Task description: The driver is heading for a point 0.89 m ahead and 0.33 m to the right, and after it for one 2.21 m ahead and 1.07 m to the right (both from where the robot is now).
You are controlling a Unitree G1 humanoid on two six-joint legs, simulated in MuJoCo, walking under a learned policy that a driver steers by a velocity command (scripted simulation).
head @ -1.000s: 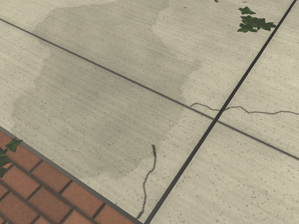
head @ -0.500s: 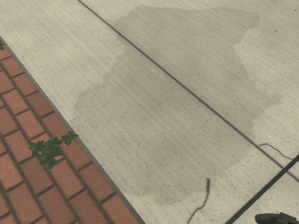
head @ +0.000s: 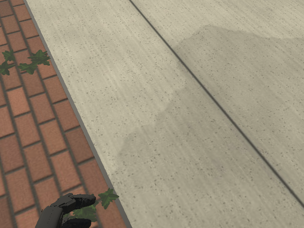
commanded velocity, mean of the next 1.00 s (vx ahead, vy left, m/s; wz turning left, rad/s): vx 0.97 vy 0.00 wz -0.67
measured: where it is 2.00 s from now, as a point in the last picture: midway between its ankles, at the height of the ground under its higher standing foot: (190, 96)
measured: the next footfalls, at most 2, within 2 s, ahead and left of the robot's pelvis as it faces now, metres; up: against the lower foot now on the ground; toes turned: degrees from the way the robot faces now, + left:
right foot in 0.08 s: +0.29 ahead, -0.07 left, +0.00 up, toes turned -1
left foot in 0.50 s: +0.70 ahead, +0.11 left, +0.00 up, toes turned -19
